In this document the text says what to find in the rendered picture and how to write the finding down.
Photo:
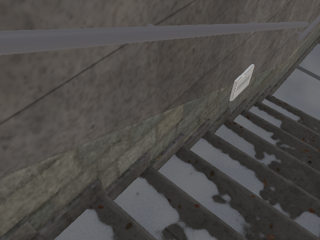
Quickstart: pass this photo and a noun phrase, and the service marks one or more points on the stairs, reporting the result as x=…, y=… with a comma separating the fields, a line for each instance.
x=255, y=178

